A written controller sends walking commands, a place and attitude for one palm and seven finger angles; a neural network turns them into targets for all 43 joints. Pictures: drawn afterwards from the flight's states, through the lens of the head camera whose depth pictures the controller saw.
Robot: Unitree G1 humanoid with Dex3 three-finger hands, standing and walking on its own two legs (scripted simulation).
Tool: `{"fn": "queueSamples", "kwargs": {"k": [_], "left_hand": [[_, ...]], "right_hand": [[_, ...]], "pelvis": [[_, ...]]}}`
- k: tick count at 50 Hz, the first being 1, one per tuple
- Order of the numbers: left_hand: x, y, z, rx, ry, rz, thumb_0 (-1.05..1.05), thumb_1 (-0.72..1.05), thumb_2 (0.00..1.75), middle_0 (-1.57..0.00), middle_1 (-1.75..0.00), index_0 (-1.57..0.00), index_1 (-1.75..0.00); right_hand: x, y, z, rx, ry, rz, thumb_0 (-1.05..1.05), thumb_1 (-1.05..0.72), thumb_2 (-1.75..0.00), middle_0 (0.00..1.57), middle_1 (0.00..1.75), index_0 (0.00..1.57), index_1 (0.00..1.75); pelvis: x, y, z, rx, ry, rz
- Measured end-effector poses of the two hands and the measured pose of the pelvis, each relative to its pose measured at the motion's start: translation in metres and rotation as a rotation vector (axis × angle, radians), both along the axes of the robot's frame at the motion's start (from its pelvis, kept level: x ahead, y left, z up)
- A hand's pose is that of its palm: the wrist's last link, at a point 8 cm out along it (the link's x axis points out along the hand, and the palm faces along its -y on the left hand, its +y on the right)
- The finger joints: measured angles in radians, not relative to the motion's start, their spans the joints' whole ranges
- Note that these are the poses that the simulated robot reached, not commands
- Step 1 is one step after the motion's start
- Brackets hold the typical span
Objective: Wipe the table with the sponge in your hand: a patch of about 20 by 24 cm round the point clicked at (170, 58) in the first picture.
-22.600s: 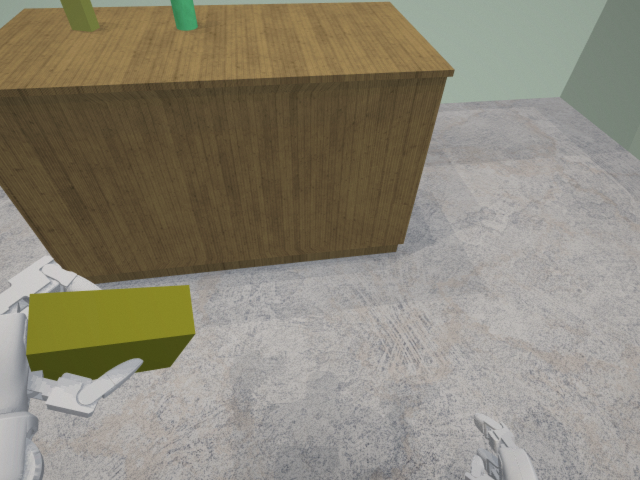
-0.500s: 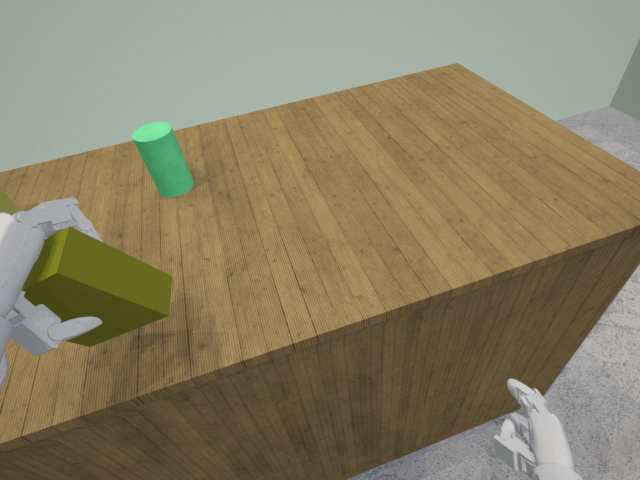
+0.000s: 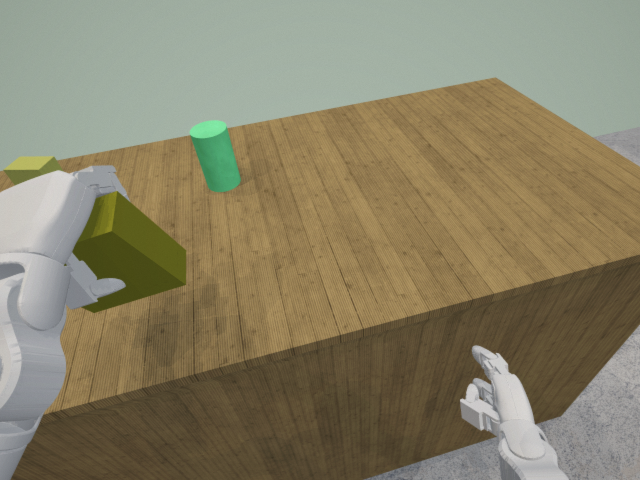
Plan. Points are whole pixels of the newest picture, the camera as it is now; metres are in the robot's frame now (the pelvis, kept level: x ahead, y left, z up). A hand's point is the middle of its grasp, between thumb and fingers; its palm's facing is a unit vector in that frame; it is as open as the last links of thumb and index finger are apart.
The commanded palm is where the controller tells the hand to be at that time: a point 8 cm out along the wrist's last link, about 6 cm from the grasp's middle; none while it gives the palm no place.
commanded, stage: turn the palm down, sponge in hand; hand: left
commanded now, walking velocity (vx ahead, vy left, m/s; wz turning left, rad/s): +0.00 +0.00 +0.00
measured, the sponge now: (117, 266) +0.26 +0.28 +0.18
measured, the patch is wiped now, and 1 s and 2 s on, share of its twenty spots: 0.00 0.00 0.00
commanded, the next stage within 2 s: move the sponge above the wiping area in 0.60 s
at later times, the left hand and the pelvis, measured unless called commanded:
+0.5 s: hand (101, 242) +0.25 +0.27 +0.22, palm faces +0.30 -0.08 -0.95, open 9.4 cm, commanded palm +0.19 +0.26 +0.29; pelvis +0.00 -0.01 +0.00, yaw +0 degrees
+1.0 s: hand (114, 252) +0.25 +0.27 +0.20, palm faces +0.21 -0.07 -0.98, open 9.4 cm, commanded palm +0.20 +0.26 +0.28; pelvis +0.01 -0.02 +0.00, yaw +0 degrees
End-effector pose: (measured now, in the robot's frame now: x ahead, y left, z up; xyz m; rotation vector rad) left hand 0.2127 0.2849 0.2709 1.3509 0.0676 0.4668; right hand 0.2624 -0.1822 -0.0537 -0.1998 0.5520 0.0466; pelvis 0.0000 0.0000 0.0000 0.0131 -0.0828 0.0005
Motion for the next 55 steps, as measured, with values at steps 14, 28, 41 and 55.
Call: {"fn": "queueSamples", "kwargs": {"k": [14,28,41,55], "left_hand": [[-0.003,-0.007,-0.007,0.031,0.004,0.037,0.00,-0.44,1.02,-0.80,-1.37,-0.80,-1.37],[0.001,-0.020,0.001,0.050,-0.017,0.046,0.00,-0.44,1.02,-0.80,-1.37,-0.81,-1.37],[0.006,-0.026,-0.005,0.069,0.032,0.053,0.00,-0.44,1.02,-0.80,-1.37,-0.81,-1.37],[0.012,-0.031,-0.020,0.069,0.083,0.016,0.00,-0.44,1.02,-0.80,-1.37,-0.81,-1.37]], "right_hand": [[-0.002,0.001,0.000,0.019,-0.007,0.022,0.01,-0.90,-0.90,0.20,0.30,0.18,0.28],[0.001,-0.008,-0.002,0.037,-0.013,0.040,0.01,-0.90,-0.90,0.20,0.30,0.22,0.31],[0.006,-0.023,-0.001,0.038,-0.023,0.015,0.01,-0.90,-0.90,0.20,0.30,0.21,0.30],[0.009,-0.028,-0.003,0.019,-0.022,0.002,0.01,-0.90,-0.90,0.20,0.30,0.20,0.30]], "pelvis": [[-0.004,-0.005,0.000,0.002,0.001,-0.004],[-0.001,-0.017,0.000,0.004,-0.002,-0.005],[0.003,-0.025,-0.001,0.007,0.006,-0.010],[0.007,-0.023,0.000,0.007,0.004,-0.003]]}}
